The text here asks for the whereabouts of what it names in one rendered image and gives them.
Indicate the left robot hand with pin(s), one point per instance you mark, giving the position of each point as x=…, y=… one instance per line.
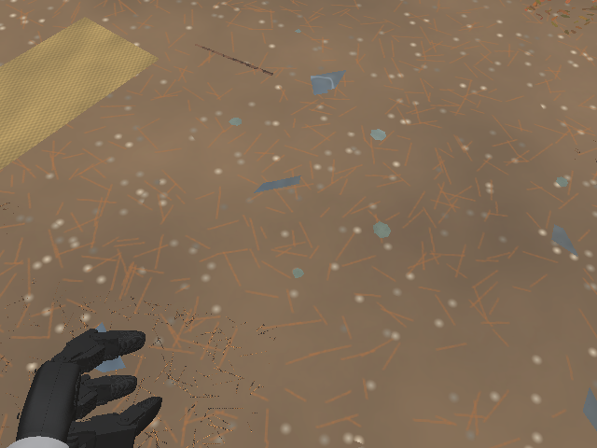
x=59, y=395

